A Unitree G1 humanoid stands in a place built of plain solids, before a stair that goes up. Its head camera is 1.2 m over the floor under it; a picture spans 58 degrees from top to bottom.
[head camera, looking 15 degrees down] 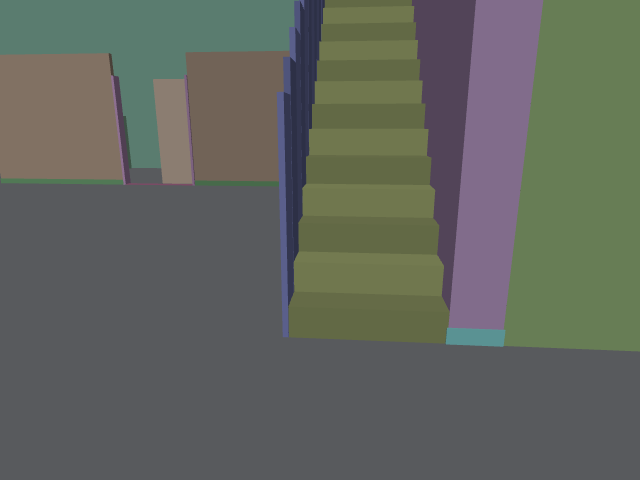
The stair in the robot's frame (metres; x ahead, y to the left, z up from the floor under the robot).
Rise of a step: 0.19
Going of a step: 0.23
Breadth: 0.90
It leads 5 degrees to the right of straight ahead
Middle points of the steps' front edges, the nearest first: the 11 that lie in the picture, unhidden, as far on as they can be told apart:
2.25 -0.27 0.19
2.48 -0.29 0.39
2.71 -0.31 0.58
2.93 -0.33 0.78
3.16 -0.35 0.97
3.39 -0.36 1.16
3.62 -0.38 1.36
3.85 -0.40 1.55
4.08 -0.42 1.74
4.30 -0.44 1.94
4.53 -0.46 2.13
